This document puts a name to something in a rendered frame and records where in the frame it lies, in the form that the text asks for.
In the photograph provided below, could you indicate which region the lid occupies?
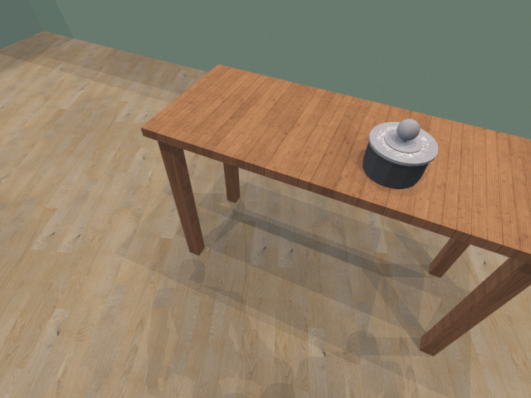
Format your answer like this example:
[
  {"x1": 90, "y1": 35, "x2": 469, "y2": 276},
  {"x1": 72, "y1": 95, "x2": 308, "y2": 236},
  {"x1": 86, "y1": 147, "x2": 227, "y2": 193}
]
[{"x1": 368, "y1": 122, "x2": 439, "y2": 167}]

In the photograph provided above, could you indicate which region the knob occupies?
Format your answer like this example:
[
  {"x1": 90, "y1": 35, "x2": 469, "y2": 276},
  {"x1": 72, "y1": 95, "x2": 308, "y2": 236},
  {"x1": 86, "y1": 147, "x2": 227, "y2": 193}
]
[{"x1": 397, "y1": 119, "x2": 420, "y2": 141}]

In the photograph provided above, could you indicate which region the table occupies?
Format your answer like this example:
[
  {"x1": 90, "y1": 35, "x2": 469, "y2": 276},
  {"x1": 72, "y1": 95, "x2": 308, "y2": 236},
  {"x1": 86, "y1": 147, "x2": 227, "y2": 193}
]
[{"x1": 141, "y1": 65, "x2": 531, "y2": 356}]

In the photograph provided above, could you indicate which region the pot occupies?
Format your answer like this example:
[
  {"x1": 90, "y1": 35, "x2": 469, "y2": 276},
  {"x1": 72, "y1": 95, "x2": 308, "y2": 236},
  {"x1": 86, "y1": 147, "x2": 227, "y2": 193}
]
[{"x1": 363, "y1": 142, "x2": 428, "y2": 189}]

